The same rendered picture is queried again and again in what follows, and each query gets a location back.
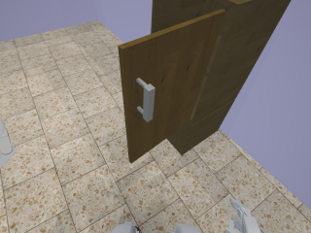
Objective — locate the left robot hand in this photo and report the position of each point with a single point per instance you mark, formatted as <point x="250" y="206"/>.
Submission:
<point x="6" y="150"/>

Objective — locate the handle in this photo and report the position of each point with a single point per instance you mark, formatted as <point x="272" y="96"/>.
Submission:
<point x="148" y="100"/>

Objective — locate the cupboard door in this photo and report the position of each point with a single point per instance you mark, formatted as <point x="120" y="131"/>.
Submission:
<point x="174" y="60"/>

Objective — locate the right robot hand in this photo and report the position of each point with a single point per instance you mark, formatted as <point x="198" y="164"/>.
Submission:
<point x="248" y="224"/>

